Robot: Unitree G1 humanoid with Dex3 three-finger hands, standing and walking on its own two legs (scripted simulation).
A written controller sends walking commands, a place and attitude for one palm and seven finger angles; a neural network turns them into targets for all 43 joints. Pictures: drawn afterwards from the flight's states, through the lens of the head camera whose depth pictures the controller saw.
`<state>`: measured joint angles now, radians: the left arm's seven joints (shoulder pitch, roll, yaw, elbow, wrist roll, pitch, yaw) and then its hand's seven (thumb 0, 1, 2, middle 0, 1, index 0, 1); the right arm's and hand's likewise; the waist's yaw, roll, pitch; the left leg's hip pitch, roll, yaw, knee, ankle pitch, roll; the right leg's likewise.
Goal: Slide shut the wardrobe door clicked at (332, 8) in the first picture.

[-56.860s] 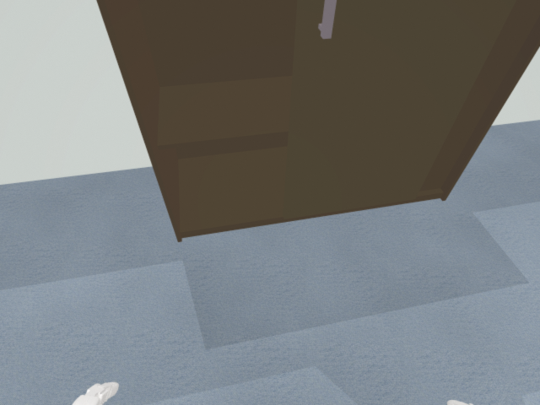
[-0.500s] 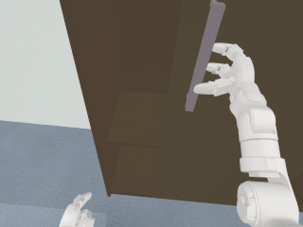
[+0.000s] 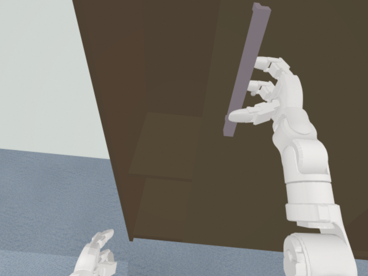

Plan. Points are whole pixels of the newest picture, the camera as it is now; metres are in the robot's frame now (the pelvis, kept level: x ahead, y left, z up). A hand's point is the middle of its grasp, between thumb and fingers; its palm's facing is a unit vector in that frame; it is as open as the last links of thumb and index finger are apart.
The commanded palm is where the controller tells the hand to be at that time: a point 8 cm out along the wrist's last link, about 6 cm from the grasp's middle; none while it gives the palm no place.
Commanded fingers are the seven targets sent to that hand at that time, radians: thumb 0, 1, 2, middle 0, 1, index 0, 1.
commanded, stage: slide the fingers in behind the handle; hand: right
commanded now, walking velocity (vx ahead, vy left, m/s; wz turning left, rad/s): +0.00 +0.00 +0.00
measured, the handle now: (240, 78) +0.46 -0.08 +0.25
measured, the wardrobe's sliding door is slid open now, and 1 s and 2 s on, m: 0.26 0.26 0.26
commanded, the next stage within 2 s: grip the handle and tug to test in 1.40 s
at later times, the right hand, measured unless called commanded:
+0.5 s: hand (241, 93) +0.41 -0.08 +0.25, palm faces +0.02 +1.00 +0.01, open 14.0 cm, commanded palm +0.38 -0.13 +0.25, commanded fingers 0.00 0.50 -0.30 0.30 1.20 0.30 1.20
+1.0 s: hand (236, 94) +0.40 -0.07 +0.25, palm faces +0.02 +1.00 +0.00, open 14.2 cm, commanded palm +0.37 -0.11 +0.25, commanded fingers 0.00 0.50 -0.30 0.30 1.20 0.30 1.20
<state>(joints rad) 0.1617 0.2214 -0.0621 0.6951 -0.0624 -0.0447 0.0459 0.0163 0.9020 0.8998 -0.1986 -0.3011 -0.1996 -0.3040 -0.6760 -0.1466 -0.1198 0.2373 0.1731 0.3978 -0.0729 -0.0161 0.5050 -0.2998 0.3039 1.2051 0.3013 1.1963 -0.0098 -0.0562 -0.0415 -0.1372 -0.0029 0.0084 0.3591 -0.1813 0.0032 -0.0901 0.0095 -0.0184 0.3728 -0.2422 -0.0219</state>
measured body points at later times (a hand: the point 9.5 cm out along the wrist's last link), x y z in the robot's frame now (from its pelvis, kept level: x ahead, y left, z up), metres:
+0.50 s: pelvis +0.00 +0.01 +0.00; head -0.02 +0.03 +0.45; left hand +0.17 +0.22 -0.10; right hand +0.40 -0.13 +0.25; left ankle +0.01 +0.12 -0.75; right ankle -0.02 -0.10 -0.75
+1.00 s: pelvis +0.00 +0.00 +0.00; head -0.03 +0.02 +0.45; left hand +0.19 +0.21 -0.09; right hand +0.39 -0.12 +0.25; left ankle +0.01 +0.12 -0.75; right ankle -0.02 -0.10 -0.75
